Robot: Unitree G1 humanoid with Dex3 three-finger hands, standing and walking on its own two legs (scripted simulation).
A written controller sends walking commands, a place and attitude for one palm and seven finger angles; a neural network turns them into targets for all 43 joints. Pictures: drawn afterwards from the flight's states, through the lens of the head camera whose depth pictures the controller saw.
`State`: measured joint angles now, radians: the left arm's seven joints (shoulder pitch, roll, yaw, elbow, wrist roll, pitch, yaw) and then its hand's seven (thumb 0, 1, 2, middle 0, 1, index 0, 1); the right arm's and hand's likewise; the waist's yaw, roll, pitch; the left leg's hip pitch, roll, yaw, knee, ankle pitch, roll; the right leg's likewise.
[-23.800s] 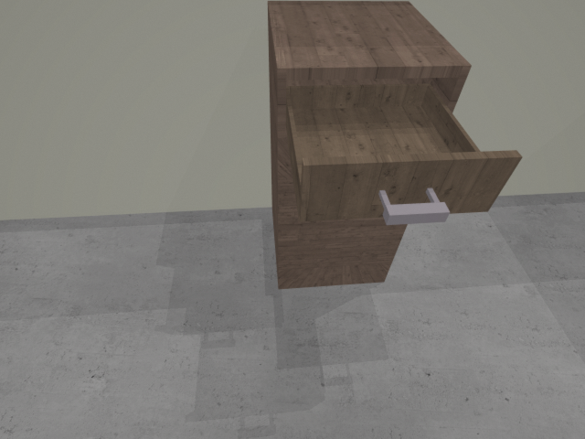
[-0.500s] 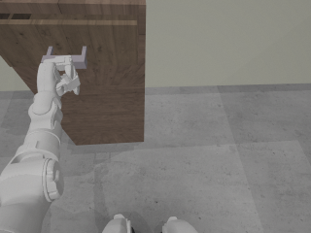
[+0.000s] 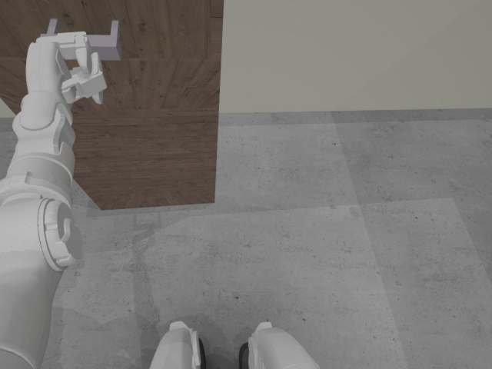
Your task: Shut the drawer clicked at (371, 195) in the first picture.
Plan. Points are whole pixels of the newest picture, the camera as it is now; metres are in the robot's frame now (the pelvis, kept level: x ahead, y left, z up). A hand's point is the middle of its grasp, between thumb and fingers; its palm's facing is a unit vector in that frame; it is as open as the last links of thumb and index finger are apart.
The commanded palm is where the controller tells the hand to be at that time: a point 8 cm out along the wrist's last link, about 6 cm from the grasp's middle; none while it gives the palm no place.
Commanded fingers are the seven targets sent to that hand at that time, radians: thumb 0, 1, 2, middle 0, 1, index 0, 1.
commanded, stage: push the drawer shut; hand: left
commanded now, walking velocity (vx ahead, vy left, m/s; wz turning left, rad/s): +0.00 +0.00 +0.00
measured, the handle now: (83, 36) +0.63 +0.19 +0.10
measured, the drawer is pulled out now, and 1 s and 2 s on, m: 0.00 0.00 0.00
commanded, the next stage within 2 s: pull the fist back off the drawer in 0.10 s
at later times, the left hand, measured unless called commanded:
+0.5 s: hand (93, 73) +0.55 +0.17 +0.10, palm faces +0.01 -1.00 -0.04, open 3.2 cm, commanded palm +0.55 +0.19 +0.10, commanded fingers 0.00 0.90 0.90 -1.40 -1.60 -1.40 -1.60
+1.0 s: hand (99, 78) +0.54 +0.16 +0.09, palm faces +0.03 -1.00 -0.02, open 3.2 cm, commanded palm +0.51 +0.20 +0.10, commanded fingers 0.00 0.90 0.90 -1.40 -1.60 -1.40 -1.60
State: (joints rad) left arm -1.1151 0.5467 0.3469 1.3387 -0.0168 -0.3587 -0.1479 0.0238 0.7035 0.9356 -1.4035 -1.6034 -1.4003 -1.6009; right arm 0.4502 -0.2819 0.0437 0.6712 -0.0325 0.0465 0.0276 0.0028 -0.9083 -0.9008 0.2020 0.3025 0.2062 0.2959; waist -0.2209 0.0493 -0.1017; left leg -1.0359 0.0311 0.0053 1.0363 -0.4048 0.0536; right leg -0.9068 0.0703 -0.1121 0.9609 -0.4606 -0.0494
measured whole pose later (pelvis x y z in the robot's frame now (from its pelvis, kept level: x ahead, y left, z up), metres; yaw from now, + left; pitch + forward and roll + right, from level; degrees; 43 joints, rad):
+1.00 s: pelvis +0.02 +0.01 +0.01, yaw -1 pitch +22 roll -4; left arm -0.96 0.44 0.34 1.17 -0.05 -0.36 -0.08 0.01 0.86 0.90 -1.40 -1.60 -1.40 -1.60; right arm 0.45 -0.27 0.03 0.63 -0.03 0.06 0.06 0.00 -0.91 -0.90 0.20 0.30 0.21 0.30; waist -0.19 0.05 -0.12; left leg -0.96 0.03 0.04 1.00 -0.43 0.07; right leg -0.84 0.07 -0.07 0.92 -0.47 -0.03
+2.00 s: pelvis +0.02 -0.01 +0.08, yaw +1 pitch -4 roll +0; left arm 0.29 0.31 0.18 -0.20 -0.10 -0.08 0.08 0.02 0.89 0.90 -1.41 -1.60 -1.40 -1.60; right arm 0.19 -0.25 0.05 0.61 0.02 0.00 -0.05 0.01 -0.91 -0.90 0.20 0.30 0.21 0.30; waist 0.04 0.08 0.01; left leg -0.15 -0.02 0.04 0.42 -0.20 0.04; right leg -0.05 0.05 -0.04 0.38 -0.26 -0.05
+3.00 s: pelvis -0.01 +0.02 +0.07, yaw +0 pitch +1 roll -1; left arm 0.65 0.43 0.36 -0.58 -0.07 -0.17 0.11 0.02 0.89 0.90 -1.41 -1.60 -1.40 -1.60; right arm 0.19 -0.24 -0.01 0.52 0.02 0.06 -0.06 0.01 -0.91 -0.90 0.20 0.30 0.20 0.30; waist 0.01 0.03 0.03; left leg -0.31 -0.04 0.07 0.46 -0.17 0.08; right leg -0.23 0.02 -0.02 0.46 -0.24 -0.01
